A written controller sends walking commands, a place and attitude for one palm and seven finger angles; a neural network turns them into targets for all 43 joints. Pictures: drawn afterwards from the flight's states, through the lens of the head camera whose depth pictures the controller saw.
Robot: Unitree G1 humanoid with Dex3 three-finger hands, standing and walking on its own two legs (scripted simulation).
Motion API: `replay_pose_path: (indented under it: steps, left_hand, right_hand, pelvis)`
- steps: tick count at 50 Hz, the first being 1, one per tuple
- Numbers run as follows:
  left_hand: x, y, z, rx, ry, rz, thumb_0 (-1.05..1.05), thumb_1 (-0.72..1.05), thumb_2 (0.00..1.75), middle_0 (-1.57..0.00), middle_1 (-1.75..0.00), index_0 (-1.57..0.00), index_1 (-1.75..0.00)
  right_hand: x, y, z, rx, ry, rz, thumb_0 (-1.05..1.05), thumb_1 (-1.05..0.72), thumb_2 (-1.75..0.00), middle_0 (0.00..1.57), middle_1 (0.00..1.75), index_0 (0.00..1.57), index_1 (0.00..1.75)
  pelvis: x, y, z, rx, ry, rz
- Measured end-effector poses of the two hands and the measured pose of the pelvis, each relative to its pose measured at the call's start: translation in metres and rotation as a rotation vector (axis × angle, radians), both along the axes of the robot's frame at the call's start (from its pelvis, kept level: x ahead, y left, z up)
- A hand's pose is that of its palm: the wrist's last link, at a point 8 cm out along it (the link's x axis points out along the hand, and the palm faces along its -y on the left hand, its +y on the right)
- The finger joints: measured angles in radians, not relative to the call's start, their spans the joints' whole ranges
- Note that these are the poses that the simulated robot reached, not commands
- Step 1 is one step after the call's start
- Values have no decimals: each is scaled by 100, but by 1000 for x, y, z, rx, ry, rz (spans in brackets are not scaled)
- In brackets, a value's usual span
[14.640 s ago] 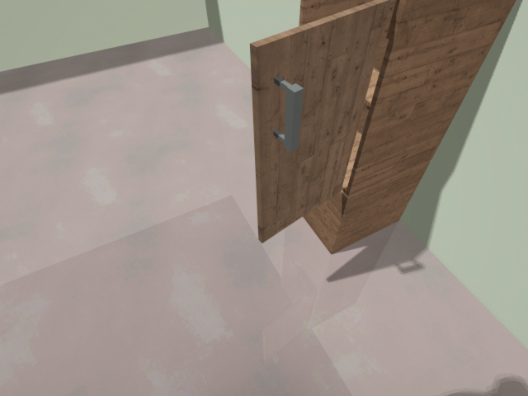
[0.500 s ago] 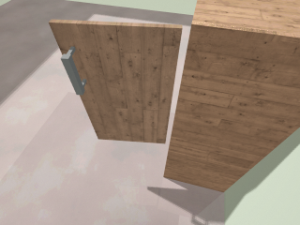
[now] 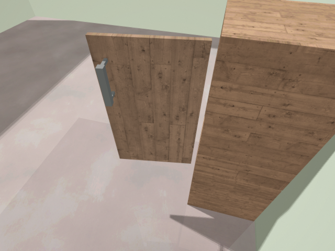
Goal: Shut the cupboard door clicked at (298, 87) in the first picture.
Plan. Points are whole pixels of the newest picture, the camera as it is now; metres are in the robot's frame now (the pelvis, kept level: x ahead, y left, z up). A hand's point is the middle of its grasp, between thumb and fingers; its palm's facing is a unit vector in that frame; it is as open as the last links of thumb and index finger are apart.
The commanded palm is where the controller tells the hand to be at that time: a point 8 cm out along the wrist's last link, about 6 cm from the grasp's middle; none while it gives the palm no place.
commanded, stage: look again from close up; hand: left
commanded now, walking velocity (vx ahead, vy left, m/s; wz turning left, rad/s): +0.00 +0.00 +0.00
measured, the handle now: (107, 82) +0.55 +0.22 +0.11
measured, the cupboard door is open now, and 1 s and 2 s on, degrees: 100 100 100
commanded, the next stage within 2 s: shuffle to correct the standing spot in 0.20 s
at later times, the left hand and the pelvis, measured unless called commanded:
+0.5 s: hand out of the picture -0.03 +0.16 -0.18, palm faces +0.05 -0.99 -0.14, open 7.4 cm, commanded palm none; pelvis +0.01 +0.00 +0.00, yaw +0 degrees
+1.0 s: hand (106, 232) +0.21 +0.20 -0.17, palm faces +0.00 -0.97 -0.22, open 7.3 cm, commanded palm none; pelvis +0.11 +0.01 -0.01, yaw +1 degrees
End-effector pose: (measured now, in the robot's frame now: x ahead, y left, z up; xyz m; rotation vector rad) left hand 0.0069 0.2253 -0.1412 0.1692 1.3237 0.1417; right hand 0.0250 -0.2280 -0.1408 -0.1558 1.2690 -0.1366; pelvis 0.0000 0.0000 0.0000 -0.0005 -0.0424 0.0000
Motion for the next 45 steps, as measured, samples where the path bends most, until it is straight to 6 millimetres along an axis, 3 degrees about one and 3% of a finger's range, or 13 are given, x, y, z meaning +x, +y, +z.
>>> replay_pose_path:
  steps: [8, 15, 24, 31, 36, 45]
  left_hand:
    - [-35, 2, -2, -14, 68, 23, 1, 91, 90, -20, -30, -19, -30]
    - [-51, -5, -3, -33, 116, 36, 1, 91, 90, -20, -30, -19, -30]
    - [-43, -17, -7, -61, 119, 54, 1, 91, 90, -20, -30, -19, -30]
    - [-28, -12, -19, -87, 121, 97, 0, 91, 90, -20, -30, -20, -30]
    - [3, 0, -20, -89, 152, 47, 1, 91, 90, -20, -30, -19, -30]
    - [133, 24, 2, -12, -41, -23, 2, 94, 90, -20, -30, -19, -29]
  right_hand:
    - [-30, 8, -1, 8, 72, -6, 0, -91, -90, 20, 30, 20, 30]
    - [-41, 10, 0, 10, 111, -16, 0, -91, -90, 20, 30, 20, 30]
    - [-37, 11, -3, 15, 145, -15, 0, -91, -90, 20, 30, 20, 30]
    - [-13, 17, -4, -8, 144, -9, 0, -91, -90, 20, 30, 19, 30]
    - [2, 30, 0, -19, 106, -46, 0, -91, -90, 20, 30, 19, 30]
    - [-14, 54, 7, 43, 259, -80, 0, -91, -90, 20, 30, 20, 30]
  pelvis:
    - [-7, 5, 1, 3, 11, 3]
    - [-6, 5, 2, 3, 16, 3]
    - [8, 3, 0, -4, 26, 4]
    - [33, 11, -8, -19, 31, 12]
    - [55, 21, -7, -8, 35, -15]
    - [90, 19, 3, -16, 34, -7]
